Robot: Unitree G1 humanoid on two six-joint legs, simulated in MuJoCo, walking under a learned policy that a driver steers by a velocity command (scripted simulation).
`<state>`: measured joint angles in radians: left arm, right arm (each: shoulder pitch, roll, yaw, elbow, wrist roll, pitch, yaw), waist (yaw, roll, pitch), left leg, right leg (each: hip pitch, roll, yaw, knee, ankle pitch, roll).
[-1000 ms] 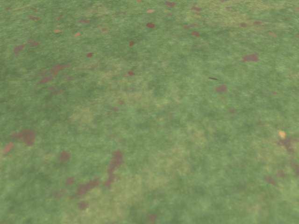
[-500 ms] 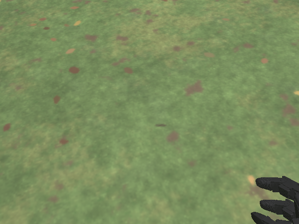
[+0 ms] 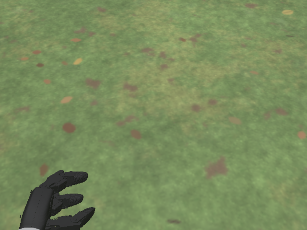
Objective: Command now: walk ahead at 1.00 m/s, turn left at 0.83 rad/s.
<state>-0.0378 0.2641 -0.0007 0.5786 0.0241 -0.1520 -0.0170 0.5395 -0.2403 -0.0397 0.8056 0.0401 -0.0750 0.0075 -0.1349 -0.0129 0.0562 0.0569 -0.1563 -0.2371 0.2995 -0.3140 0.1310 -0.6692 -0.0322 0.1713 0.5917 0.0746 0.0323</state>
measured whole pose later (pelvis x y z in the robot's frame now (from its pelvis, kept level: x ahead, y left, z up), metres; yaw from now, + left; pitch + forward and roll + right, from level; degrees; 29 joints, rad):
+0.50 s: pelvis +0.37 +0.01 -0.02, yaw +3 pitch +0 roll -3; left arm 0.46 0.33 0.08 0.79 -0.03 -0.04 0.02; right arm -0.05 -0.29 -0.01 0.58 -0.04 -0.06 0.00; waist 0.13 0.01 0.07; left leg -0.46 0.01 -0.07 0.59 -0.12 0.01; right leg -0.23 0.08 0.16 0.77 -0.53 0.04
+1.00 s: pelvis +0.46 -0.03 +0.00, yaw -24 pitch +2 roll +3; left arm 0.20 0.35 0.08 0.56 -0.01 0.03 0.01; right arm 0.06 -0.34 -0.09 0.74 -0.01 0.01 -0.01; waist 0.00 0.03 0.09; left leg -0.50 0.01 -0.01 1.09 -0.45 -0.05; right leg -0.36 0.03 0.05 0.54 -0.20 -0.06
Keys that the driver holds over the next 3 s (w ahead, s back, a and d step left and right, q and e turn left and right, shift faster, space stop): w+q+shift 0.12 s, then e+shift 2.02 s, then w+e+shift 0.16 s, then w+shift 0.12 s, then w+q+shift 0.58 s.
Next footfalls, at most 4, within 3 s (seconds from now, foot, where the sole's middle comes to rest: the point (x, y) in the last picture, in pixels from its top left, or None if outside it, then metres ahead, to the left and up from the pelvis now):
0.12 right None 0.34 -0.15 -0.78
0.44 left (110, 225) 0.52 0.13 -0.78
0.86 right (173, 221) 0.50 -0.14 -0.78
1.32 left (132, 196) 0.64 0.03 -0.78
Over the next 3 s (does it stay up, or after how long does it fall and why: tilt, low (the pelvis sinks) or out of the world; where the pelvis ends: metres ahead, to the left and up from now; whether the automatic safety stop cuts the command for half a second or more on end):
stays up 0.35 -0.48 -0.01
